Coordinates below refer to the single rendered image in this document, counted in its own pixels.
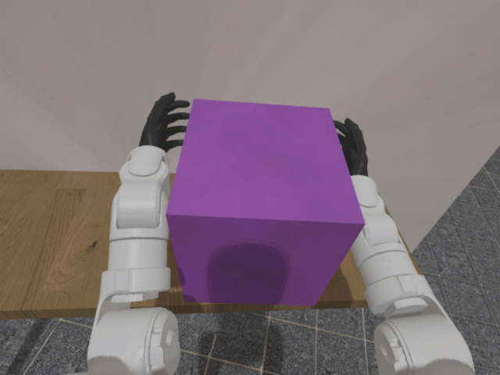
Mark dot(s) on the robot right hand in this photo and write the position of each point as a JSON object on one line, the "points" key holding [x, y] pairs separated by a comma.
{"points": [[353, 147]]}

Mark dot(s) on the left robot upper arm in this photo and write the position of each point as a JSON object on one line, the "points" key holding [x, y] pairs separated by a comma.
{"points": [[142, 341]]}

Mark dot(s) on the carton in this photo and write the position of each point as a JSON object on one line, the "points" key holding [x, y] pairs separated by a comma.
{"points": [[262, 209]]}

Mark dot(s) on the table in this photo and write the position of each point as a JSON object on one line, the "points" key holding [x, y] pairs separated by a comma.
{"points": [[54, 246]]}

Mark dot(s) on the robot left forearm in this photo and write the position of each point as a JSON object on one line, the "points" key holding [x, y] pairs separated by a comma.
{"points": [[138, 234]]}

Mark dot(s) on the right robot upper arm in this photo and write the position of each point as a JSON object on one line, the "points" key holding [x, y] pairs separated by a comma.
{"points": [[420, 345]]}

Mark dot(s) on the robot right forearm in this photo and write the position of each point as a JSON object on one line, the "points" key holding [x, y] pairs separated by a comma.
{"points": [[393, 287]]}

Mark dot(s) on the robot left hand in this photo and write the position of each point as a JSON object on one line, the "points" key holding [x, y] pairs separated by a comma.
{"points": [[156, 132]]}

